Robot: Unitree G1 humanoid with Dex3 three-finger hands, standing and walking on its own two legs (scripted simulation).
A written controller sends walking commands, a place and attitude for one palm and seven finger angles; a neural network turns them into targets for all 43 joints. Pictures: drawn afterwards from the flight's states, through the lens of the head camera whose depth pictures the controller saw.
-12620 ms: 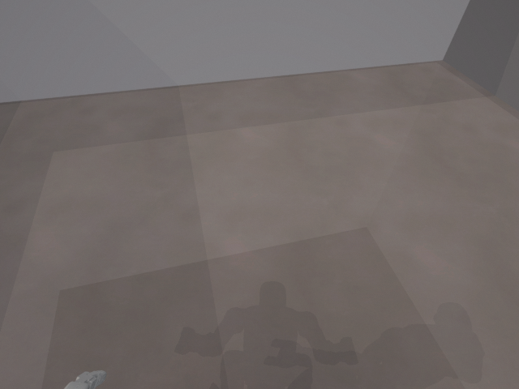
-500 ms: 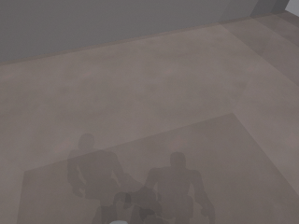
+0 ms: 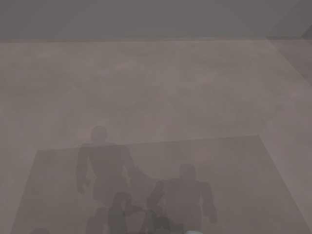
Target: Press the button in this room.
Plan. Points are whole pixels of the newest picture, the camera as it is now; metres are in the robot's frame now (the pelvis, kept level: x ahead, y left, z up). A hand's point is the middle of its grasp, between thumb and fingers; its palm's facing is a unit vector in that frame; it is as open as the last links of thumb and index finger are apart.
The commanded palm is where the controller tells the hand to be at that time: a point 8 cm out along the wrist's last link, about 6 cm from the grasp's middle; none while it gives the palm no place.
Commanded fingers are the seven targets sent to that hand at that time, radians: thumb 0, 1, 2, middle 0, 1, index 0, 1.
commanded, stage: turn or walk to find it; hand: left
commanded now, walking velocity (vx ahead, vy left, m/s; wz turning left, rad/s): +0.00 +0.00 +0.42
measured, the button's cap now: out of the picture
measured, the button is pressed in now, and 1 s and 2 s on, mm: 0 0 0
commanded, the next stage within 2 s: none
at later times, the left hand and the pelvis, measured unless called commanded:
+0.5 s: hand out of the picture +0.00 +0.14 -0.15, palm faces +0.26 -0.93 -0.27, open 7.4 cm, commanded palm none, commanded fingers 0.00 0.90 0.90 -0.20 -0.30 -0.20 -0.30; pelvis -0.02 -0.06 +0.00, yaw +15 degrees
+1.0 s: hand out of the picture -0.09 +0.19 -0.17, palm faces +0.47 -0.85 -0.24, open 7.4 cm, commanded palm none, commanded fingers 0.00 0.90 0.90 -0.20 -0.30 -0.20 -0.30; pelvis -0.06 -0.03 +0.00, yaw +26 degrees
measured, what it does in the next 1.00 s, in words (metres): steps on the spot, turning left: right foot, then left foot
